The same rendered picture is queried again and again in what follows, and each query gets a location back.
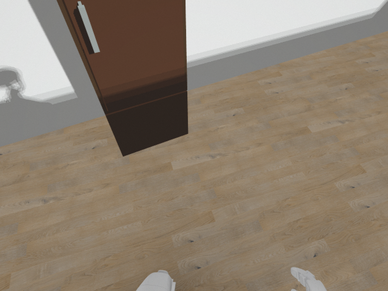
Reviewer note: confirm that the robot right hand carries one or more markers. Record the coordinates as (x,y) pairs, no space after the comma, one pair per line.
(307,279)

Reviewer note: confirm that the robot left thigh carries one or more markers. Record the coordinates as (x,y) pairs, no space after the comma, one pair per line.
(157,281)

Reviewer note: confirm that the cupboard door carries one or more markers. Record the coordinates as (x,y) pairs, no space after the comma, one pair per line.
(141,48)

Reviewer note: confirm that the handle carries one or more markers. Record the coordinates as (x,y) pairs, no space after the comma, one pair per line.
(88,27)

